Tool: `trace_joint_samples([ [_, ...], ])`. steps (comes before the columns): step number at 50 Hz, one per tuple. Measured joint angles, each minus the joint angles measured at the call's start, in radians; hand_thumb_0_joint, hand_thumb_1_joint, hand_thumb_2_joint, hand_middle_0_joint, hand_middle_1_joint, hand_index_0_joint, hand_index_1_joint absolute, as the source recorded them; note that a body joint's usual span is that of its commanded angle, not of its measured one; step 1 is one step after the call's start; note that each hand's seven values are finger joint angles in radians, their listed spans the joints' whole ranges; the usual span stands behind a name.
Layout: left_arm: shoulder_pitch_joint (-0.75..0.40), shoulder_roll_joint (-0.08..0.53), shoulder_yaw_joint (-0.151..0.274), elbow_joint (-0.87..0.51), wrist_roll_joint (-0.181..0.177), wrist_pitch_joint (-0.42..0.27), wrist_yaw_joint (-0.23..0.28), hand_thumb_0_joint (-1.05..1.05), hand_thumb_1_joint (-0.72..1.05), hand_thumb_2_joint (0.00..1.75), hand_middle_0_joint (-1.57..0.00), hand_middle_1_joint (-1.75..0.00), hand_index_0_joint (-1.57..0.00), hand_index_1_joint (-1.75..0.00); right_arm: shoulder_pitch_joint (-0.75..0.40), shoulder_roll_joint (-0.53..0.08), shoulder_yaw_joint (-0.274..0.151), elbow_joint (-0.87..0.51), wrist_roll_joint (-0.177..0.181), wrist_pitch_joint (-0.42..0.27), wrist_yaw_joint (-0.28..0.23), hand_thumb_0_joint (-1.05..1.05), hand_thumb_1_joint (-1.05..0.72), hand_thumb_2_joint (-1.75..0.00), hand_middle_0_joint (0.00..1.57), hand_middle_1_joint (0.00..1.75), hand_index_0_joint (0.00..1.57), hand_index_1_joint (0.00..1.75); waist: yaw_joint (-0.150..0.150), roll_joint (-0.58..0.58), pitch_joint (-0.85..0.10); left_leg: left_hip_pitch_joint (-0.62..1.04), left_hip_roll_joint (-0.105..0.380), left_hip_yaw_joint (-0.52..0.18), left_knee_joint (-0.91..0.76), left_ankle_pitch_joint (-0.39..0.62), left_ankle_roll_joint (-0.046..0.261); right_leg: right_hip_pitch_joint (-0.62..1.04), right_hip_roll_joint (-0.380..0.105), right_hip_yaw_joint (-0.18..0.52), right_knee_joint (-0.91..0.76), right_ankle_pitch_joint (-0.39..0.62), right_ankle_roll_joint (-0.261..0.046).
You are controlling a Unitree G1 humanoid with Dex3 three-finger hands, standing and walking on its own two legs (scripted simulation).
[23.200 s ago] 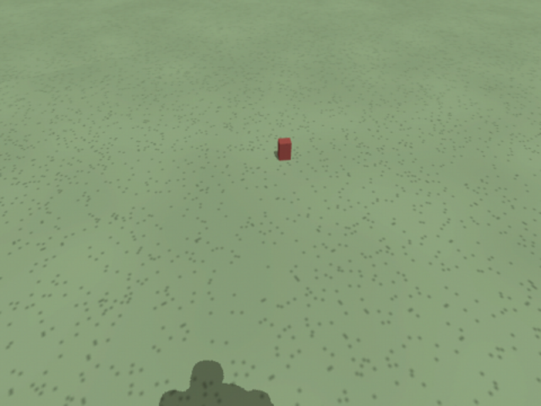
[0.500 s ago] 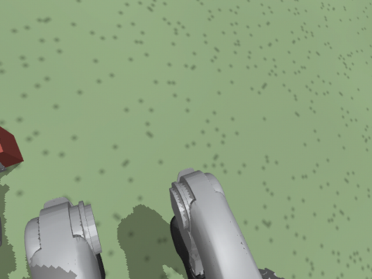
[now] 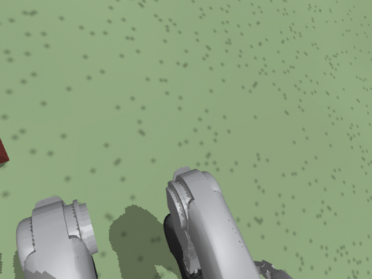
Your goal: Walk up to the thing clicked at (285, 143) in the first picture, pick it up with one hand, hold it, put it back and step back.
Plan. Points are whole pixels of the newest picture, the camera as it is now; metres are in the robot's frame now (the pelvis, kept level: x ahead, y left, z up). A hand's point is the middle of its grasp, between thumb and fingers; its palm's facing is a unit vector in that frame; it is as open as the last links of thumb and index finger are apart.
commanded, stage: rest palm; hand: left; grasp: from above
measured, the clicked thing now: out of the picture +0.45 +0.33 -0.25
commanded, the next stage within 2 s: close in 0.62 s
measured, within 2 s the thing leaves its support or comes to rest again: neither
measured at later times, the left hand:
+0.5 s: hand out of the picture +0.44 +0.33 -0.21, palm faces -0.40 -0.18 -0.90, open 13.6 cm
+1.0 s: hand out of the picture +0.44 +0.33 -0.21, palm faces -0.40 -0.18 -0.90, open 13.1 cm
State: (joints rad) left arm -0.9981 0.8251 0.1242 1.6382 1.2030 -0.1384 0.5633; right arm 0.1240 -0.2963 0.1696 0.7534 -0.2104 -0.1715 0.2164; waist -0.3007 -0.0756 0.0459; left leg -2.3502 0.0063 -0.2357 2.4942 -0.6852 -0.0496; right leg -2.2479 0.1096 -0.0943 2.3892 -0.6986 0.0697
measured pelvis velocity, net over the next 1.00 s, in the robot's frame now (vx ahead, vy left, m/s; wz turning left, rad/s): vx -0.01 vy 0.01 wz -0.03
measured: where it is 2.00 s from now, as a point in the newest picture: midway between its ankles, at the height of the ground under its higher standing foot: outside the picture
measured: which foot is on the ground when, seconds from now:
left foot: down 0.00-1.00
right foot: down 0.00-1.00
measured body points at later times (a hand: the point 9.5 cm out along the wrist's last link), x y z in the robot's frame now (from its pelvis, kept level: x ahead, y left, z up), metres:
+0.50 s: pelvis +0.00 +0.00 +0.00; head +0.25 +0.11 +0.36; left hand +0.46 +0.33 -0.16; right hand +0.05 -0.26 -0.08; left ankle +0.07 +0.14 -0.28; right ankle +0.10 -0.12 -0.27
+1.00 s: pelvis -0.01 +0.01 +0.00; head +0.24 +0.12 +0.36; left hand +0.46 +0.34 -0.16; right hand +0.04 -0.25 -0.07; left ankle +0.07 +0.14 -0.28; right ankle +0.10 -0.12 -0.27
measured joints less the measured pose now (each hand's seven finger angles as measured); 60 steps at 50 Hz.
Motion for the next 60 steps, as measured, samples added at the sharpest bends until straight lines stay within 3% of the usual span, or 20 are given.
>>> trace_joint_samples([
  [12,-0.018,0.022,0.006,0.040,-0.024,0.009,0.007,0.00,-0.49,1.04,-0.19,-0.85,-0.15,-0.90,-0.003,0.006,0.032,-0.012,-0.003,-0.019,0.012,0.00,-0.91,-0.90,0.20,0.30,0.20,0.30,-0.017,0.002,0.014,0.006,0.003,-0.006,0.005,-0.004,0.004,0.008,0.003,-0.005,-0.003,0.001,0.002],
  [38,-0.034,0.080,-0.007,0.073,-0.010,-0.013,0.020,0.00,-0.42,1.04,-0.22,-0.86,-0.19,-0.90,0.001,-0.015,0.059,-0.028,-0.023,-0.017,0.014,0.00,-0.90,-0.90,0.20,0.30,0.20,0.30,-0.036,-0.018,0.030,0.011,0.003,-0.024,0.015,-0.002,0.012,0.027,0.006,-0.022,-0.013,0.007,0.005],
  [49,-0.034,0.095,0.024,0.082,0.011,-0.020,0.014,0.00,-0.38,0.93,-0.26,-0.81,-0.26,-0.84,0.004,-0.019,0.071,-0.041,-0.027,-0.018,0.016,0.00,-0.90,-0.90,0.20,0.30,0.20,0.30,-0.040,-0.013,0.037,0.004,0.003,-0.021,0.019,0.006,0.019,0.024,0.007,-0.021,-0.012,0.014,0.002],
  [60,-0.042,0.108,0.006,0.097,0.009,-0.034,0.003,0.00,-0.33,0.84,-0.35,-0.74,-0.34,-0.77,0.004,-0.022,0.072,-0.046,-0.028,-0.024,0.012,0.00,-0.90,-0.90,0.20,0.30,0.20,0.30,-0.035,-0.014,0.037,0.006,0.006,-0.019,0.018,0.004,0.022,0.026,0.007,-0.019,-0.014,0.013,0.006],
])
